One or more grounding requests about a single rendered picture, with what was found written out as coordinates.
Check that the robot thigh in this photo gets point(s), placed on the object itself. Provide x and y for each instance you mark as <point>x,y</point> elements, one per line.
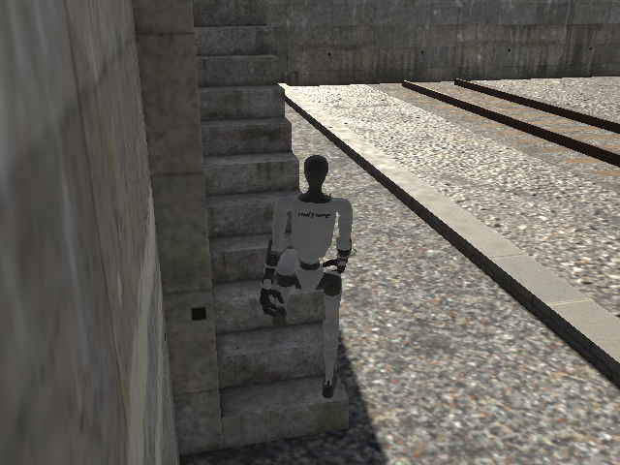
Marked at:
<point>332,287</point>
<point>285,273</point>

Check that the robot left thigh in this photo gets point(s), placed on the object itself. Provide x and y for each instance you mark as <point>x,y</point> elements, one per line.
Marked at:
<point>285,273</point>

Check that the robot left upper arm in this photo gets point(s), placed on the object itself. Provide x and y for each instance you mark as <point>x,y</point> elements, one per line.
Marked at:
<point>282,206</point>

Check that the robot right forearm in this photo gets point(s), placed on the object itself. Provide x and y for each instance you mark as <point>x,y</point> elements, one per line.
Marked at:
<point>342,256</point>

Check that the robot right thigh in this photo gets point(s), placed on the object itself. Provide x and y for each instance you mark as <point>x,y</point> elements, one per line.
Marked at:
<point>332,287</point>

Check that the robot left forearm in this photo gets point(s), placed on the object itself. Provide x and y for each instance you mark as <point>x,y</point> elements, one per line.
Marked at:
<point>270,266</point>

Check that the robot right upper arm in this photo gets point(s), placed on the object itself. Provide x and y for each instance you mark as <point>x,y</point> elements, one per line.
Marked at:
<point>345,220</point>

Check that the robot right hand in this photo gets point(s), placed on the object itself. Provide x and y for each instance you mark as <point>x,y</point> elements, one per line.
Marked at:
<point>339,269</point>

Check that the robot left hand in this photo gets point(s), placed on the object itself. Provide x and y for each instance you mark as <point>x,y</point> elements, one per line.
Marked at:
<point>265,301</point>

